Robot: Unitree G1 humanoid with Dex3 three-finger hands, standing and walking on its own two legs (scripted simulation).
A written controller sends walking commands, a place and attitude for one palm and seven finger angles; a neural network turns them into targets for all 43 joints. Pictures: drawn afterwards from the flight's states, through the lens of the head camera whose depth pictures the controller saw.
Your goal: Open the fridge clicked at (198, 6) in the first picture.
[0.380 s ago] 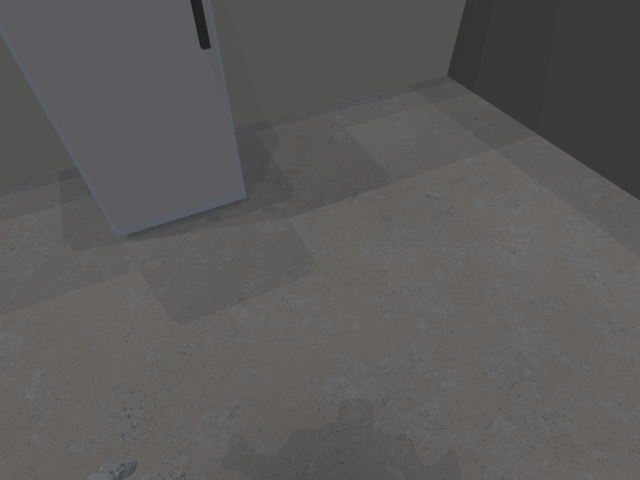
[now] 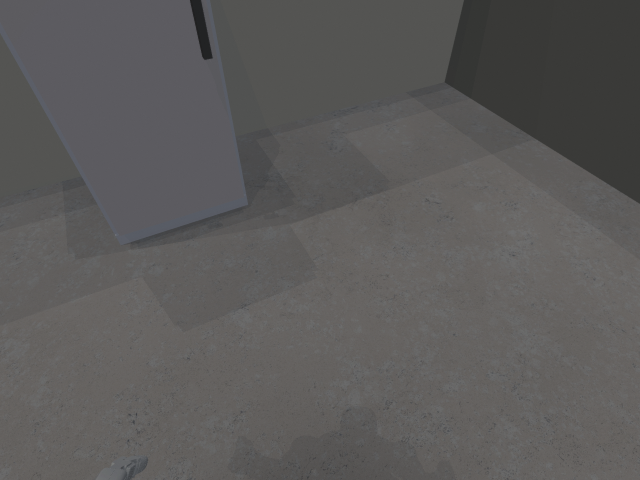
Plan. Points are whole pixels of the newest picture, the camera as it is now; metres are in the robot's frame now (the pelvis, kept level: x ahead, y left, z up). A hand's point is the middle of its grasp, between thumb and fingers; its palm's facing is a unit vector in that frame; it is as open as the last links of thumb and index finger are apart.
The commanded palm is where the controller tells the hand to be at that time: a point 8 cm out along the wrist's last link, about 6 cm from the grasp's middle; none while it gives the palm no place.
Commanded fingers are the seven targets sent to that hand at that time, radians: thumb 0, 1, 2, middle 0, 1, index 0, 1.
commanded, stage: stand and wait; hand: right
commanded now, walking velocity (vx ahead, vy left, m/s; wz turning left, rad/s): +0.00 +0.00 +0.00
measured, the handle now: (195, 9) +1.33 +0.45 +0.10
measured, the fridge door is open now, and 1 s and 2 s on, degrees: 0 0 0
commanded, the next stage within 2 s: look at it before walking up in 0.44 s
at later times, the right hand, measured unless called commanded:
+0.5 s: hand out of the picture +0.06 -0.24 -0.15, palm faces -0.03 +0.94 -0.33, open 7.4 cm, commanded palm none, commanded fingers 0.00 -0.90 -0.90 0.20 0.30 0.20 0.30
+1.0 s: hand out of the picture +0.06 -0.24 -0.16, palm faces -0.03 +0.94 -0.33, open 7.4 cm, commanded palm none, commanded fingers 0.00 -0.90 -0.90 0.20 0.30 0.20 0.30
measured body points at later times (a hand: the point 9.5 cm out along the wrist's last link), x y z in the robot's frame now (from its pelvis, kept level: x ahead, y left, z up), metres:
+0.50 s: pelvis -0.02 +0.01 +0.00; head -0.01 +0.00 +0.45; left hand +0.06 +0.30 -0.13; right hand +0.06 -0.29 -0.13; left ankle -0.01 +0.14 -0.74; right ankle -0.01 -0.11 -0.74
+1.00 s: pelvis -0.01 +0.01 +0.00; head -0.01 +0.01 +0.45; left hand +0.06 +0.31 -0.13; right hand +0.06 -0.28 -0.13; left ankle -0.01 +0.14 -0.74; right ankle -0.01 -0.11 -0.74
